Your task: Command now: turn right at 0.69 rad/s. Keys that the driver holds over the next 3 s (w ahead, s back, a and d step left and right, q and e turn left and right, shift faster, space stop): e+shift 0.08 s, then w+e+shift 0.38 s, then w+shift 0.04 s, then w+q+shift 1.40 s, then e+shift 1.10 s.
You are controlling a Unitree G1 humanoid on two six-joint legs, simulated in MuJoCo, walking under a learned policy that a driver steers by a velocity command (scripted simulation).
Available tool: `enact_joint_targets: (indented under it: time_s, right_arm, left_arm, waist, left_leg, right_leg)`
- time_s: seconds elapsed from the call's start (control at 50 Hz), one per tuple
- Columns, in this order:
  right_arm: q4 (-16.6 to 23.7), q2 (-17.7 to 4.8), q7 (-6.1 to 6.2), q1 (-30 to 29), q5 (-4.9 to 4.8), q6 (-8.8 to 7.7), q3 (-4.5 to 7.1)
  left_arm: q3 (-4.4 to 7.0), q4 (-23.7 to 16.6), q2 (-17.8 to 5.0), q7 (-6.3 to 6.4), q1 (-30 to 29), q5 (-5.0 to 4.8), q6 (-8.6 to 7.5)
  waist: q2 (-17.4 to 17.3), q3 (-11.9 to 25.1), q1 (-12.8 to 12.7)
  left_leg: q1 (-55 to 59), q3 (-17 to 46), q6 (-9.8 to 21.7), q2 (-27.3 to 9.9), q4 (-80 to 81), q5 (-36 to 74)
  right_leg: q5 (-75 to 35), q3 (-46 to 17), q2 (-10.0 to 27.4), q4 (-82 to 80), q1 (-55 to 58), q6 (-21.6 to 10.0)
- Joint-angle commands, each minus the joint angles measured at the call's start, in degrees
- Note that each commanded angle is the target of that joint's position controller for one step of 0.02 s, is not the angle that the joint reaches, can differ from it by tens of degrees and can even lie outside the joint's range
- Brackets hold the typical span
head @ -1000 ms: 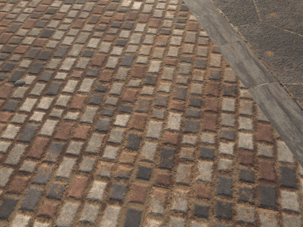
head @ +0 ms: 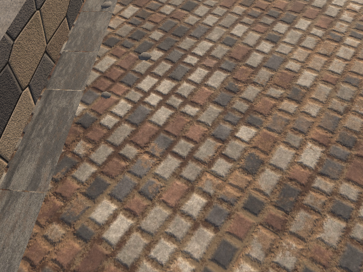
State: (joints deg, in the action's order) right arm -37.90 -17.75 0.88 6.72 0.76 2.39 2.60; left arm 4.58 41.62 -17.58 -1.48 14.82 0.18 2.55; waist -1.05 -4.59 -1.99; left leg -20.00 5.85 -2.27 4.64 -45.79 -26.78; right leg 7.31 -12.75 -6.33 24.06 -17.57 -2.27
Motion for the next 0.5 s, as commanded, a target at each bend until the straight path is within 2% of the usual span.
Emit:
enact_joint_targets:
  time_s: [0.02, 0.06, 0.08, 0.1, 0.12, 0.14, 0.16, 0.18, 0.2, 0.24, 0.3, 0.36, 0.44, 0.5]
  right_arm:
    - [3.68, -3.89, 0.44, 1.03, -0.16, -1.12, 0.74]
    - [2.88, -4.33, 0.93, 3.5, -0.26, -1.57, 0.73]
    - [2.1, -4.42, 1.32, 5.83, -0.3, -1.78, 0.77]
    - [0.85, -4.81, 1.67, 10.1, -0.05, -2.15, 0.88]
    - [0.7, -9.78, 2.31, 12.44, 0.41, -2.35, 2.01]
    - [2.49, -16.58, 2.25, 8.63, 0.79, -2.35, 3.22]
    - [2.97, -14.88, 1.86, 3.29, 2.01, -2.22, 2.99]
    - [3.25, -11.03, 1.62, 1.41, 1.94, -2.57, 1.89]
    - [3.26, -8.96, 1.19, 0.12, 1.68, -3.08, 1.2]
    - [3.32, -8.43, 0.82, 1.61, 1.18, -4.02, 0.94]
    - [1.55, -9.38, 0.11, 8.21, 1.16, -5.52, 1.41]
    - [0.12, -9.87, -0.23, 12.68, 1.1, -6.7, 1.77]
    - [-1.89, -9.48, -0.32, 16.58, 1.18, -7.47, 1.98]
    - [-4.31, -8.3, -0.35, 20.25, 1.61, -8.11, 1.8]
  left_arm:
    - [3.55, -4.17, -10.07, -0.26, -1.06, 0.38, -0.06]
    - [3.89, -4.9, -10.39, -0.49, -3.16, 0.53, 0.23]
    - [3.95, -5.43, -10.35, -0.52, -4.96, 0.43, 0.36]
    - [4.0, -5.92, -10.07, -0.35, -6.77, 0.02, 0.54]
    - [3.4, -6.91, -7.45, 0.06, -7.03, -0.48, 0.41]
    - [2.25, -7.93, -3.04, 0.48, -4.7, -0.54, 0.15]
    - [3.03, -7.65, -8.89, 0.5, -7.66, 1.55, -0.14]
    - [3.39, -7.08, -9.74, -0.47, -6.95, 1.6, -0.23]
    - [3.07, -6.27, -8.92, -1.49, -4.92, 1.75, -0.23]
    - [2.55, -5.01, -8.13, -3.15, -2.29, 1.76, 0.11]
    - [1.71, -7.0, -7.3, -4.0, -7.25, 1.53, 0.18]
    - [1.33, -8.01, -6.97, -4.4, -10.74, 1.72, 0.02]
    - [0.98, -8.79, -6.45, -5.06, -14.87, 1.79, -0.36]
    - [0.21, -9.74, -5.03, -5.46, -18.03, 1.94, -1.13]
  waist:
    - [9.8, 9.2, 0.78]
    - [10.6, 9.23, 1.88]
    - [10.76, 8.97, 3.26]
    - [9.04, 10.32, 6.05]
    - [-0.05, 9.1, 7.43]
    - [-15.37, 9.09, 5.32]
    - [-7.55, 3.49, 3.54]
    - [-5.03, 2.96, 1.61]
    - [-5.42, 2.92, 0.41]
    - [-7.16, 3.23, 0.66]
    - [-5.16, 1.42, 3.67]
    - [-5.08, 0.25, 5.74]
    - [-4.77, -1.74, 7.55]
    - [-4.01, -4.14, 8.41]
  left_leg:
    - [-2.75, -0.45, 0.76, 1.15, 4.38, 1.27]
    - [3.35, -0.63, 1.95, 2.07, 10.65, 3.12]
    - [8.32, -1.05, 2.62, 2.44, 16.04, 5.6]
    - [18.26, -1.14, 3.63, 1.58, 24.14, 7.92]
    - [27.09, 7.84, 5.74, -7.67, 32.82, -3.32]
    - [24.99, 29.72, 9.07, -25.96, 40.24, -19.74]
    - [14.6, 29.81, 10.84, -26.58, 40.49, -20.86]
    - [11.71, 24.64, 10.11, -23.24, 38.75, -18.1]
    - [12.13, 18.97, 8.77, -20.14, 38.27, -14.31]
    - [13.46, 10.75, 7.36, -16.87, 38.48, -10.51]
    - [16.65, 6.68, 7.07, -17.8, 38.67, -8.57]
    - [19.94, 3.86, 7.42, -19.78, 39.21, -7.04]
    - [24.2, -1.35, 7.66, -21.85, 39.85, -3.36]
    - [25.97, -4.32, 8.57, -23.11, 41.19, -1.24]
  right_leg:
    - [-1.42, -19.5, 11.82, -5.82, 10.02, -8.57]
    - [1.16, -20.89, 10.61, -5.77, 5.5, -6.79]
    - [3.84, -20.79, 9.29, -5.58, 1.76, -5.04]
    - [20.32, -19.14, 6.03, -5.23, -5.83, -2.46]
    - [32.69, -11.61, -0.71, 2.67, -18.35, 1.82]
    - [26.94, 2.03, -7.52, 24.35, -24.81, 3.11]
    - [17.19, 2.93, 0.2, 31.82, -26.57, 3.39]
    - [12.36, 3.33, 1.74, 36.41, -24.18, 3.05]
    - [9.27, 4.56, 2.31, 40.54, -24.82, 3.17]
    - [6.58, 7.6, 3.72, 47.15, -26.36, 3.39]
    - [3.18, 8.79, 6.05, 48.34, -31.72, 3.92]
    - [0.62, 8.58, 7.61, 46.1, -35.13, 4.68]
    - [-0.09, 9.26, 9.37, 42.33, -39.0, 4.14]
    - [0.47, 9.01, 9.93, 38.39, -40.64, 2.17]
